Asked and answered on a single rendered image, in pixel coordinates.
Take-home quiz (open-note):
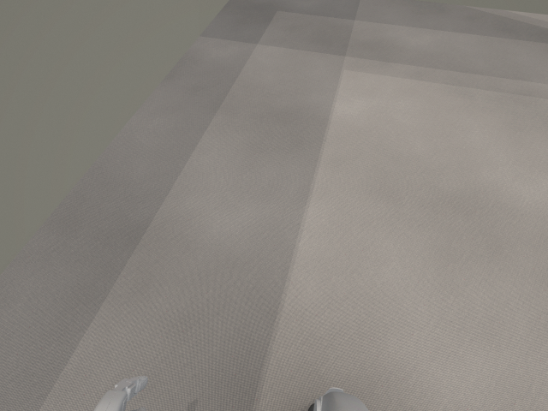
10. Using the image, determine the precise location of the robot left hand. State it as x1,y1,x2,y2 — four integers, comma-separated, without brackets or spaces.
93,376,148,411

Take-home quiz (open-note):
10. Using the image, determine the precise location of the robot right thigh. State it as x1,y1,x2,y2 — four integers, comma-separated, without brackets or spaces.
313,391,369,411

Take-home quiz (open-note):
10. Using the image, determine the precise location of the right robot shin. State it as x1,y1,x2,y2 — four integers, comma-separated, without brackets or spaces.
325,388,344,394

